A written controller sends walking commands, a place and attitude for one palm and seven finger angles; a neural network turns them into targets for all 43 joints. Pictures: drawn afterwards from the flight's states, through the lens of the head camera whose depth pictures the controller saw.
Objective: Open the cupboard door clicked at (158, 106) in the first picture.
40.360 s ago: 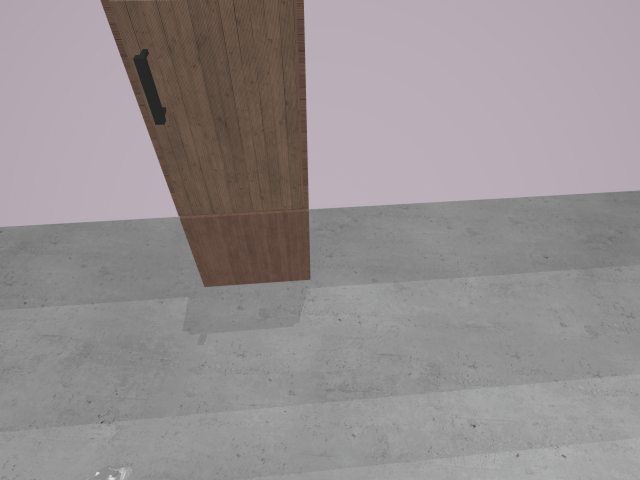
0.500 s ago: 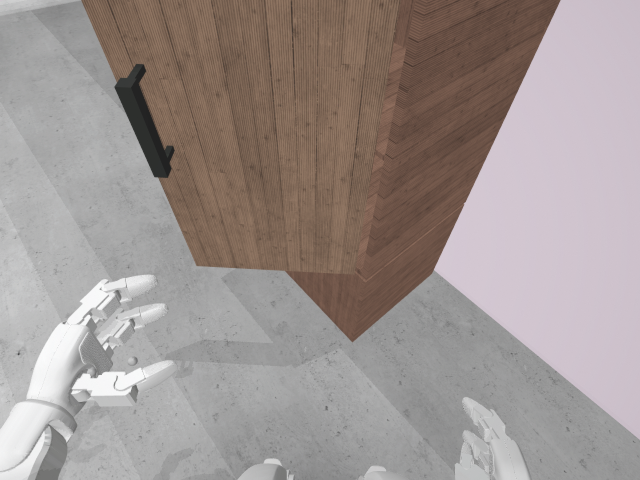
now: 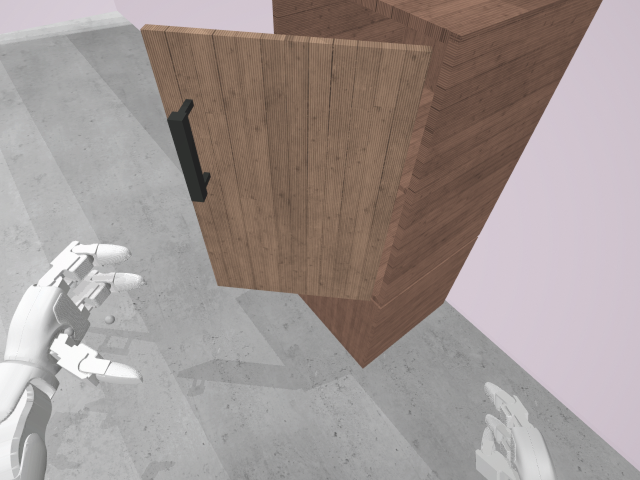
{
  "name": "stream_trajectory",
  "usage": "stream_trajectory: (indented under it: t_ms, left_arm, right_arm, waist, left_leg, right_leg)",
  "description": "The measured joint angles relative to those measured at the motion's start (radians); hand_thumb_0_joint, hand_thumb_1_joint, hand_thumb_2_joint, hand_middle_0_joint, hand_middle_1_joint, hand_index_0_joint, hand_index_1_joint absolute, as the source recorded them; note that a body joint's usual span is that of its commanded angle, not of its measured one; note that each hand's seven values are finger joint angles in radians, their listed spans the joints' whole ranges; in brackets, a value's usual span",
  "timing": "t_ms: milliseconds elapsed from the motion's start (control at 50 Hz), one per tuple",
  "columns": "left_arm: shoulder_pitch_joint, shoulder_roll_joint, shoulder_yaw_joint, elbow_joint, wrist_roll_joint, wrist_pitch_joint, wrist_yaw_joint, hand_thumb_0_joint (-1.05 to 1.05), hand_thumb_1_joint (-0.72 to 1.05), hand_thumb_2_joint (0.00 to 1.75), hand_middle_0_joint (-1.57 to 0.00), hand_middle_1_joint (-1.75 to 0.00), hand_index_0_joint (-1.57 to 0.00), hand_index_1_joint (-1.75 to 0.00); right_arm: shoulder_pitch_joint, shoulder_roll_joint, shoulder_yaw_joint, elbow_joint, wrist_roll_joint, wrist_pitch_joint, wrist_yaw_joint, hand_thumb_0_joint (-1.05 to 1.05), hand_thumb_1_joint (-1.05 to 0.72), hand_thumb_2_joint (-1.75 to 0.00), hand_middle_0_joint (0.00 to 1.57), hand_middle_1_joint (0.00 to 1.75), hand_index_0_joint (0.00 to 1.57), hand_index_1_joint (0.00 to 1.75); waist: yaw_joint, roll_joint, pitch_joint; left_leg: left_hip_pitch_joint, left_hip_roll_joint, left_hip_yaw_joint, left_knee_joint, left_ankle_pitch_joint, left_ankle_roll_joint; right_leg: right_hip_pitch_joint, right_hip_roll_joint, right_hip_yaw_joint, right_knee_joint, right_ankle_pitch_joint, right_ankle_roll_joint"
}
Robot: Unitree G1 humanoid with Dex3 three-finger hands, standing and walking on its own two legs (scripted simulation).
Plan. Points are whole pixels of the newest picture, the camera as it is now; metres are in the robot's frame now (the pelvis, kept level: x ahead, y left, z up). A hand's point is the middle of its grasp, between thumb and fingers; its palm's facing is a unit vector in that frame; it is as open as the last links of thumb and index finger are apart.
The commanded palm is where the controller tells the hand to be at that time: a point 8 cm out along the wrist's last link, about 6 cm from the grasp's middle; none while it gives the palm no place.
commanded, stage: raise the hand with hooked fingers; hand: left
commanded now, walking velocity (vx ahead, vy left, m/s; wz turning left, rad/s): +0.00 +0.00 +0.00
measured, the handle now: (193, 152) +0.55 +0.25 +0.10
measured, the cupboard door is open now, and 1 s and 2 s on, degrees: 46 46 46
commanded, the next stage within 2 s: move the hooked fingers beside the handle in 0.78 s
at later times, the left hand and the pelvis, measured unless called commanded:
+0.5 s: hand (93, 285) +0.29 +0.28 +0.11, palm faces -0.02 -1.00 -0.03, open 14.0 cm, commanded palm +0.26 +0.33 +0.12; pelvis +0.00 +0.01 +0.01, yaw +0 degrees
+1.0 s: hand (109, 284) +0.29 +0.26 +0.11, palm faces +0.02 -1.00 -0.03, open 14.0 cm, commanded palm +0.28 +0.32 +0.11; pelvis +0.00 -0.01 +0.01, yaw +0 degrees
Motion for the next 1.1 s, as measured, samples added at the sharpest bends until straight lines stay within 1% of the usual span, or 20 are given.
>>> stream_trajectory:
  t_ms: [60,100,200,260,360,420,460,540,600,740,820,920,980,1100]
  left_arm:
    - [-0.031,0.011,-0.009,0.037,0.012,0.055,-0.025,-0.01,-0.45,0.32,-0.30,-1.17,-0.29,-1.17]
    - [-0.050,0.015,-0.008,0.049,0.018,0.071,-0.032,-0.01,-0.47,0.32,-0.30,-1.18,-0.30,-1.18]
    - [-0.101,0.025,0.018,0.050,0.026,0.050,-0.025,-0.01,-0.49,0.31,-0.30,-1.19,-0.30,-1.19]
    - [-0.146,0.045,0.035,0.081,0.024,0.051,-0.038,-0.02,-0.50,0.31,-0.30,-1.19,-0.30,-1.19]
    - [-0.203,0.085,0.048,0.162,0.023,0.106,-0.076,-0.02,-0.50,0.30,-0.30,-1.20,-0.30,-1.20]
    - [-0.196,0.086,0.044,0.172,0.025,0.121,-0.085,-0.01,-0.50,0.30,-0.30,-1.20,-0.30,-1.20]
    - [-0.180,0.075,0.041,0.157,0.028,0.116,-0.081,-0.02,-0.50,0.30,-0.30,-1.20,-0.30,-1.20]
    - [-0.153,0.049,0.044,0.125,0.031,0.086,-0.064,-0.02,-0.50,0.30,-0.30,-1.20,-0.30,-1.20]
    - [-0.155,0.044,0.050,0.125,0.034,0.071,-0.053,-0.02,-0.50,0.30,-0.30,-1.20,-0.30,-1.20]
    - [-0.164,0.049,0.044,0.147,0.040,0.080,-0.057,-0.02,-0.50,0.30,-0.30,-1.20,-0.30,-1.20]
    - [-0.163,0.048,0.042,0.152,0.032,0.075,-0.069,-0.02,-0.50,0.30,-0.30,-1.20,-0.30,-1.20]
    - [-0.176,0.046,0.047,0.172,0.028,0.075,-0.069,-0.02,-0.50,0.30,-0.30,-1.20,-0.30,-1.20]
    - [-0.199,0.052,0.049,0.201,0.037,0.074,-0.070,-0.02,-0.50,0.30,-0.30,-1.20,-0.30,-1.20]
    - [-0.319,0.099,0.074,0.335,0.052,0.055,-0.086,-0.02,-0.50,0.30,-0.30,-1.20,-0.30,-1.20]
  right_arm:
    - [-0.004,0.004,0.012,-0.004,0.000,0.007,-0.004,0.01,-0.91,-0.90,0.20,0.30,0.20,0.30]
    - [-0.005,0.006,0.018,-0.003,-0.001,0.011,-0.006,0.01,-0.90,-0.90,0.20,0.30,0.20,0.30]
    - [0.007,0.011,0.025,0.013,-0.006,0.016,-0.010,0.01,-0.90,-0.90,0.20,0.30,0.20,0.30]
    - [0.017,0.007,0.027,0.027,-0.004,0.022,-0.013,0.01,-0.90,-0.90,0.20,0.30,0.20,0.30]
    - [0.032,-0.006,0.024,0.032,0.004,0.036,-0.019,0.01,-0.90,-0.90,0.20,0.30,0.20,0.30]
    - [0.042,-0.015,0.016,0.027,0.004,0.036,-0.014,0.01,-0.90,-0.90,0.20,0.30,0.20,0.30]
    - [0.048,-0.020,0.009,0.024,0.000,0.033,-0.008,0.01,-0.90,-0.90,0.20,0.30,0.20,0.30]
    - [0.054,-0.020,0.002,0.025,-0.007,0.032,-0.002,0.01,-0.91,-0.90,0.20,0.30,0.20,0.30]
    - [0.054,-0.017,0.003,0.029,-0.007,0.034,-0.002,0.01,-0.91,-0.90,0.20,0.30,0.20,0.30]
    - [0.040,-0.013,0.006,0.032,-0.003,0.034,-0.012,0.01,-0.91,-0.90,0.20,0.30,0.20,0.30]
    - [0.031,-0.011,0.010,0.032,-0.003,0.032,-0.014,0.01,-0.91,-0.90,0.20,0.30,0.20,0.30]
    - [0.022,-0.009,0.013,0.030,0.000,0.032,-0.016,0.01,-0.91,-0.90,0.20,0.30,0.20,0.30]
    - [0.018,-0.012,0.014,0.032,0.000,0.035,-0.020,0.01,-0.90,-0.90,0.20,0.30,0.20,0.30]
    - [0.010,-0.018,0.018,0.049,0.002,0.047,-0.030,0.01,-0.91,-0.90,0.20,0.30,0.20,0.30]
  waist:
    - [0.007,0.007,0.004]
    - [0.011,0.007,0.015]
    - [0.016,-0.002,0.031]
    - [0.014,-0.003,0.035]
    - [0.002,0.001,0.033]
    - [-0.004,0.002,0.032]
    - [-0.007,0.001,0.034]
    - [-0.005,-0.007,0.036]
    - [-0.003,-0.013,0.039]
    - [-0.001,-0.002,0.043]
    - [0.001,0.003,0.040]
    - [0.003,0.002,0.042]
    - [0.004,0.003,0.043]
    - [-0.005,-0.007,0.056]
  left_leg:
    - [0.015,-0.006,0.001,-0.020,0.011,0.005]
    - [0.027,-0.008,0.002,-0.031,0.017,0.008]
    - [0.056,-0.012,0.004,-0.060,0.031,0.010]
    - [0.072,-0.016,0.003,-0.077,0.040,0.012]
    - [0.087,-0.020,0.007,-0.104,0.053,0.015]
    - [0.091,-0.020,0.012,-0.116,0.059,0.016]
    - [0.093,-0.020,0.016,-0.121,0.061,0.015]
    - [0.101,-0.018,0.021,-0.130,0.064,0.013]
    - [0.105,-0.016,0.018,-0.131,0.064,0.010]
    - [0.107,-0.013,0.009,-0.133,0.067,0.003]
    - [0.108,-0.009,0.008,-0.134,0.067,-0.002]
    - [0.105,-0.006,0.004,-0.132,0.066,-0.010]
    - [0.100,-0.003,0.001,-0.128,0.066,-0.014]
    - [0.071,0.004,-0.009,-0.109,0.062,-0.025]
  right_leg:
    - [0.015,-0.005,0.002,-0.019,0.010,0.006]
    - [0.027,-0.007,0.003,-0.031,0.017,0.008]
    - [0.056,-0.010,0.006,-0.058,0.031,0.012]
    - [0.073,-0.013,0.006,-0.074,0.038,0.014]
    - [0.085,-0.016,0.011,-0.097,0.050,0.017]
    - [0.085,-0.016,0.017,-0.104,0.056,0.018]
    - [0.085,-0.016,0.021,-0.107,0.057,0.018]
    - [0.088,-0.014,0.026,-0.110,0.059,0.016]
    - [0.093,-0.012,0.024,-0.111,0.059,0.012]
    - [0.098,-0.008,0.015,-0.115,0.060,0.004]
    - [0.097,-0.005,0.014,-0.115,0.059,-0.001]
    - [0.093,-0.001,0.011,-0.109,0.055,-0.009]
    - [0.088,0.002,0.007,-0.106,0.053,-0.014]
    - [0.063,0.008,-0.003,-0.090,0.049,-0.025]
